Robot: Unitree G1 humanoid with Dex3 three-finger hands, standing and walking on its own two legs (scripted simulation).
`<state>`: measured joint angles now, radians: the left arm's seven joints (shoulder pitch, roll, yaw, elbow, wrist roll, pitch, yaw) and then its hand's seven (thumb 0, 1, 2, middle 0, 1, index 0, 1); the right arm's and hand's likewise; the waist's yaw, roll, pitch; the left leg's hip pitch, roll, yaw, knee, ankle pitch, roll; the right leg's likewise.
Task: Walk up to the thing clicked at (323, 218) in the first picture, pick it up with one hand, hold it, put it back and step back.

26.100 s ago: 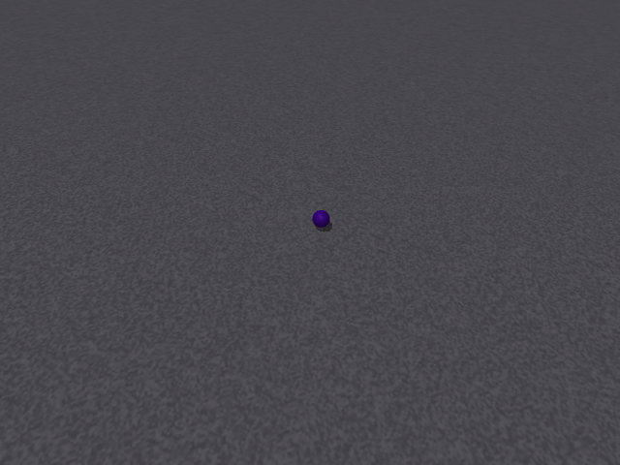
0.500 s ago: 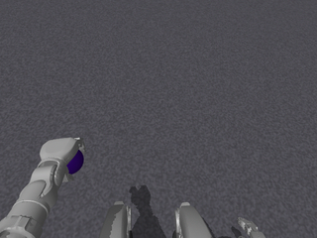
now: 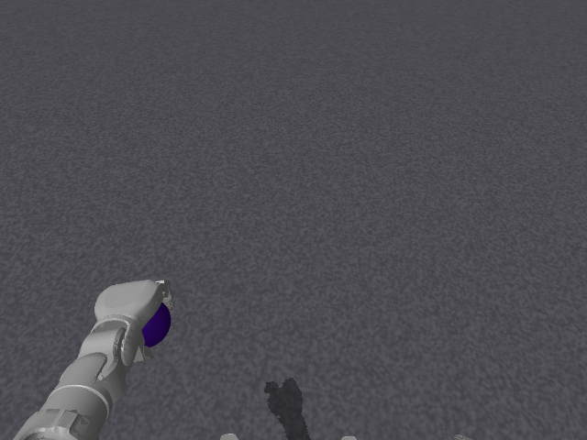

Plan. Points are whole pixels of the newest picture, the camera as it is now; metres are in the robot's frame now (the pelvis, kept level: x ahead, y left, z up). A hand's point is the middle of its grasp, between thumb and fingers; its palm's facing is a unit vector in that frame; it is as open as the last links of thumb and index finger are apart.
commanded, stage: hold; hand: left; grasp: from above
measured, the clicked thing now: (144, 322) +0.33 +0.23 -0.09
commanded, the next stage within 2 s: crouch in 2.00 s
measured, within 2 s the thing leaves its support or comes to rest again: neither
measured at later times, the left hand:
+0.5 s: hand (134, 305) +0.34 +0.23 -0.03, palm faces -0.44 -0.06 -0.90, open 9.8 cm
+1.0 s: hand (133, 310) +0.32 +0.22 +0.00, palm faces -0.44 -0.06 -0.90, open 9.8 cm
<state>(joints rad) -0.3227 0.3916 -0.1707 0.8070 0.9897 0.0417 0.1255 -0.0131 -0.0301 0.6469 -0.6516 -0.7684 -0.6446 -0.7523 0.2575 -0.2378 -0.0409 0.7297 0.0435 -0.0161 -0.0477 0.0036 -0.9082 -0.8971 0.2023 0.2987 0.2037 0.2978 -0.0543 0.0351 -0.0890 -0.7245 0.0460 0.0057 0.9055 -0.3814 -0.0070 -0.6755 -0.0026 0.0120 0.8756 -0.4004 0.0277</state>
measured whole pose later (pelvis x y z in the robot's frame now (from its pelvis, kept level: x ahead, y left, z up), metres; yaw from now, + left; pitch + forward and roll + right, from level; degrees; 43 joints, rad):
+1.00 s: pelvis +0.02 -0.01 +0.04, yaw -1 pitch +4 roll +0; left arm -0.24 0.40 -0.20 0.61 0.99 0.03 -0.02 -0.01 -0.03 0.65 -0.65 -0.77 -0.65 -0.75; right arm 0.20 -0.25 -0.04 0.67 0.07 0.06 -0.05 0.00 -0.91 -0.90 0.20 0.30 0.20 0.30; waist 0.00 0.04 -0.03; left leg -0.38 0.04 0.04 0.58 -0.27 -0.01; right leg -0.36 -0.01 0.03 0.59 -0.30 0.02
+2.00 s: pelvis +0.02 -0.01 +0.05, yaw -1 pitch +1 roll +0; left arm -0.22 0.41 -0.20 0.57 0.99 0.02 -0.06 -0.01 -0.03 0.66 -0.65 -0.78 -0.65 -0.75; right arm 0.18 -0.25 -0.03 0.66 0.08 0.08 -0.06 0.01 -0.91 -0.90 0.20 0.30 0.20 0.30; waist 0.01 0.05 -0.01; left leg -0.28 0.03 0.04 0.48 -0.22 -0.01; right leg -0.27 -0.01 0.04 0.50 -0.25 0.02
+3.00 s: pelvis -0.05 +0.00 -0.18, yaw -1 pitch +32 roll -3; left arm -0.69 0.44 -0.04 1.21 1.16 -0.06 0.36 -0.02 -0.01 0.62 -0.64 -0.75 -0.64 -0.75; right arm 0.23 -0.23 -0.07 0.75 -0.05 -0.01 0.00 0.00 -0.90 -0.89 0.20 0.30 0.20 0.30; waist -0.13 0.06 -0.20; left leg -1.69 0.04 -0.04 1.69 -0.57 0.00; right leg -1.62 0.01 0.00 1.67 -0.61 0.03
